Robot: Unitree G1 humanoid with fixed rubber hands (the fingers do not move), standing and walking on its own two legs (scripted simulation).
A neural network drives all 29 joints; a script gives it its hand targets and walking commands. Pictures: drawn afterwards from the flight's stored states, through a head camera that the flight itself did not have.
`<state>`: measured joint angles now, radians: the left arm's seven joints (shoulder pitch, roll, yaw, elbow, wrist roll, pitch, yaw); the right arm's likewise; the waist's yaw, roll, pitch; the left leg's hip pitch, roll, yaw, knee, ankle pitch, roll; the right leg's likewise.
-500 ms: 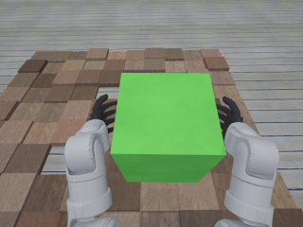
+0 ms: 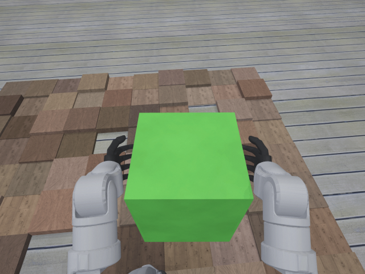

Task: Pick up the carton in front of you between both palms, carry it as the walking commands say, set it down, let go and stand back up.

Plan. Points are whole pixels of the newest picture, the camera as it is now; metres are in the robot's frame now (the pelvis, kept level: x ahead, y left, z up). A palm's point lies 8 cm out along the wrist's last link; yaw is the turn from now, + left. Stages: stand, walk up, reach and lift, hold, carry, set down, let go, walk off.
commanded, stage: carry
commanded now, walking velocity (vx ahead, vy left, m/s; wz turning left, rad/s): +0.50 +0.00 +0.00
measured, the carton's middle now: (186, 181) +0.31 -0.01 +0.01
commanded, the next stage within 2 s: none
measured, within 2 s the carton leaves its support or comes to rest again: neither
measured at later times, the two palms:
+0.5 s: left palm (131, 80) +0.57 +0.13 +0.11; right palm (237, 73) +0.60 -0.17 +0.10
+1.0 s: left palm (138, 15) +0.96 +0.15 +0.13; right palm (216, 14) +0.95 -0.15 +0.13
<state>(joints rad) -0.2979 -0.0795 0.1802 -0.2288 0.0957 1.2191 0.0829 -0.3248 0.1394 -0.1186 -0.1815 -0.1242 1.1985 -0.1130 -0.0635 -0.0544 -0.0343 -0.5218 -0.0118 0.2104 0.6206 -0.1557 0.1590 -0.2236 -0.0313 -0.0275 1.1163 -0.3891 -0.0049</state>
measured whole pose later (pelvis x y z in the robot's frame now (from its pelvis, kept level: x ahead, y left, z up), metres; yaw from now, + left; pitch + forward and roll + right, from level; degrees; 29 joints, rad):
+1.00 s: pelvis +0.64 +0.01 +0.01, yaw +1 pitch +5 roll +1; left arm -0.45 -0.07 0.17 -0.14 0.11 1.23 0.09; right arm -0.43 0.07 -0.15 -0.14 -0.08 1.22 -0.11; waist -0.06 -0.02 -0.09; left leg -0.15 0.01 0.20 0.39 -0.33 0.07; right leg -0.64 -0.09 -0.07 0.71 -0.14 -0.03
